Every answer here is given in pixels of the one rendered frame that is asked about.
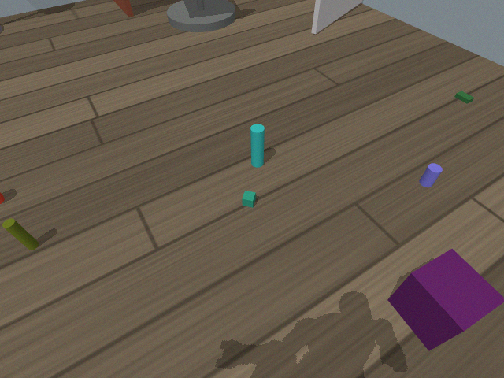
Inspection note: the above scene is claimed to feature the office chair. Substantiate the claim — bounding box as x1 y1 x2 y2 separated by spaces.
167 0 235 32

